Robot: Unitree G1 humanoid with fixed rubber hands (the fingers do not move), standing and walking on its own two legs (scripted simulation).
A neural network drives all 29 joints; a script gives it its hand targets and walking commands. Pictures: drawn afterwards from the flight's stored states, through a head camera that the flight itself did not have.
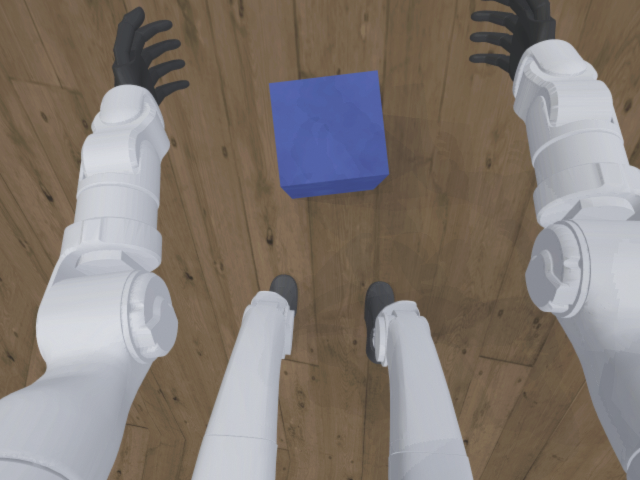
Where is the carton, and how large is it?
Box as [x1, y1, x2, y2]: [269, 70, 388, 198]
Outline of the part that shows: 377,70 269,83 280,186 292,198 373,189 388,174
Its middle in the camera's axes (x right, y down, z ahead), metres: +0.02 -0.21 +0.86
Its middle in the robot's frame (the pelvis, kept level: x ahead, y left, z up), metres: +0.55 +0.04 -0.54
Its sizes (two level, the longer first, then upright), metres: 0.210 0.200 0.250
